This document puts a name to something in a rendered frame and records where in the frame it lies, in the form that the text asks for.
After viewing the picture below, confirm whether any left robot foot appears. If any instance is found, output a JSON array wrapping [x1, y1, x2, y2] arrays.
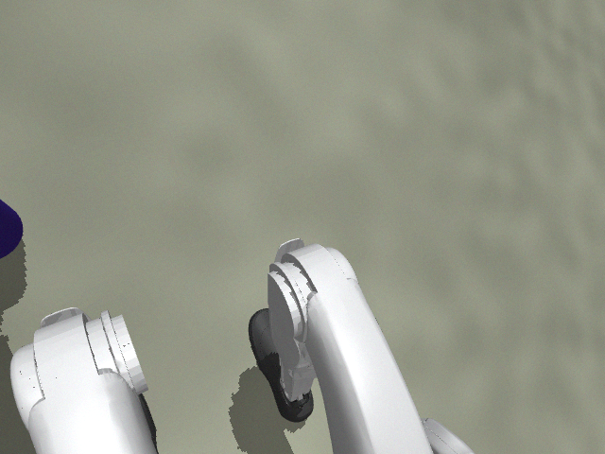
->
[[139, 393, 158, 454]]

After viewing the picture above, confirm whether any right robot hand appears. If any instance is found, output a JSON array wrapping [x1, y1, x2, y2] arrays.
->
[[421, 418, 475, 454]]

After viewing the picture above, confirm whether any right robot foot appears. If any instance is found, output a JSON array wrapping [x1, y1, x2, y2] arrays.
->
[[249, 308, 314, 423]]

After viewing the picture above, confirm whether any mug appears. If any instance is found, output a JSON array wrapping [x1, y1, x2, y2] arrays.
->
[[0, 200, 23, 258]]

